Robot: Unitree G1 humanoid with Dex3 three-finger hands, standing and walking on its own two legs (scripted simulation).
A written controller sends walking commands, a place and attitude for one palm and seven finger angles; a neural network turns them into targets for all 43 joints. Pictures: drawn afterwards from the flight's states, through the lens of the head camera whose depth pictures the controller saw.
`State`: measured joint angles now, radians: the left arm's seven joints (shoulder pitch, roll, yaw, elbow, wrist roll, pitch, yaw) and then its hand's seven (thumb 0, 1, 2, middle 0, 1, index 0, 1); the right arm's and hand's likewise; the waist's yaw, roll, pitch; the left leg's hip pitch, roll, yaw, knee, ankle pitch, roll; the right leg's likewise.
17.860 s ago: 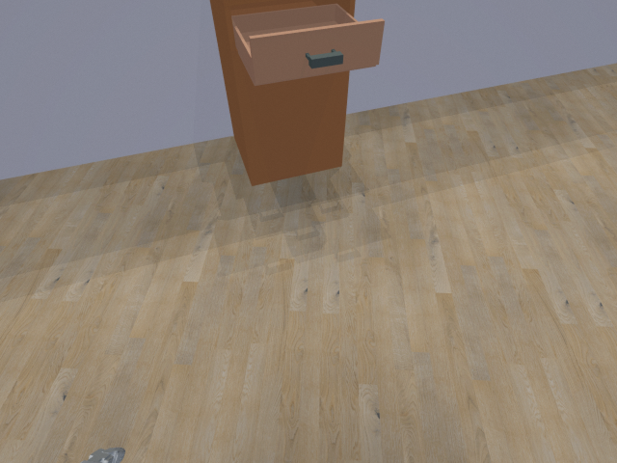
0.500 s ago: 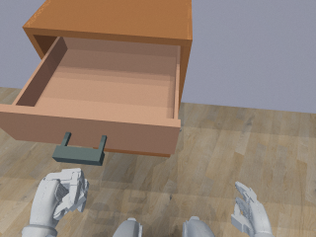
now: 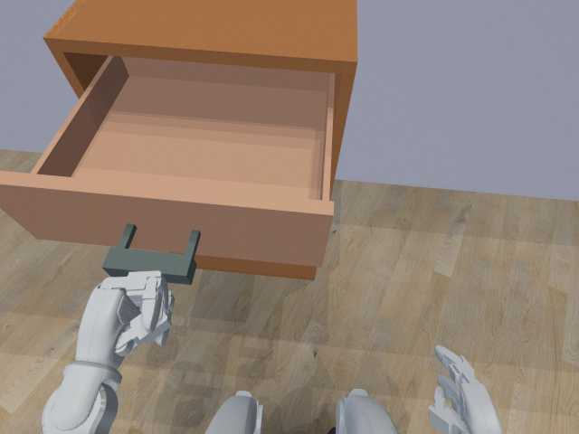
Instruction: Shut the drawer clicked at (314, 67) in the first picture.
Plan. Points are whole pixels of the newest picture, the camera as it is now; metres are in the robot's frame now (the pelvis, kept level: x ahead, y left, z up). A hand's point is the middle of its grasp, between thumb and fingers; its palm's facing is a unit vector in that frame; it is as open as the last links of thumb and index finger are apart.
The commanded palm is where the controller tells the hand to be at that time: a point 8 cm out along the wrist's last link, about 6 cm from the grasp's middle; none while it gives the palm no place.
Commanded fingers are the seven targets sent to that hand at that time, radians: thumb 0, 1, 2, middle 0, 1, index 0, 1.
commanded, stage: push the drawer shut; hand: left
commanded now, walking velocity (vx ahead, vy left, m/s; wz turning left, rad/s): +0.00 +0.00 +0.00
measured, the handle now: (156, 249) +0.34 +0.19 +0.06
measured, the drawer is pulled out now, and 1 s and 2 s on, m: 0.26 0.13 0.01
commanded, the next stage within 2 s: none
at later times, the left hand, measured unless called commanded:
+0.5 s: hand (179, 258) +0.33 +0.16 +0.05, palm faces -0.07 -1.00 -0.04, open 3.0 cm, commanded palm +0.32 +0.22 +0.06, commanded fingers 0.00 0.90 0.90 -1.40 -1.60 -1.40 -1.60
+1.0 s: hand (187, 220) +0.39 +0.17 +0.05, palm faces -0.07 -1.00 -0.03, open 2.8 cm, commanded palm +0.38 +0.21 +0.06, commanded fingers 0.00 0.90 0.90 -1.40 -1.60 -1.40 -1.60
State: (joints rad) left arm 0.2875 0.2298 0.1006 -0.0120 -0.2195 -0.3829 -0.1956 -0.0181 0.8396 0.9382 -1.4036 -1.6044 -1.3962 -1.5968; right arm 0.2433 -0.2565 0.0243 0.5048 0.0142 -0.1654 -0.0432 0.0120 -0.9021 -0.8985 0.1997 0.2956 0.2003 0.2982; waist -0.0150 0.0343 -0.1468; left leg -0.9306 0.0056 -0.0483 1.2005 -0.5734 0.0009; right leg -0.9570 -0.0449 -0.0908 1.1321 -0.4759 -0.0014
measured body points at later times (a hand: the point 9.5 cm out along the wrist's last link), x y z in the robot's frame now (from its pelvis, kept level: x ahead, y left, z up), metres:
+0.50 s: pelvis -0.01 +0.00 +0.01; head +0.08 +0.01 +0.45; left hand +0.33 +0.22 +0.05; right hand +0.14 -0.25 -0.09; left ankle +0.00 +0.12 -0.64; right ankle +0.04 -0.13 -0.64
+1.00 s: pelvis +0.00 +0.00 +0.01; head +0.10 +0.01 +0.45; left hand +0.39 +0.22 +0.05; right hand +0.12 -0.25 -0.10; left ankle +0.00 +0.12 -0.64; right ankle +0.04 -0.13 -0.64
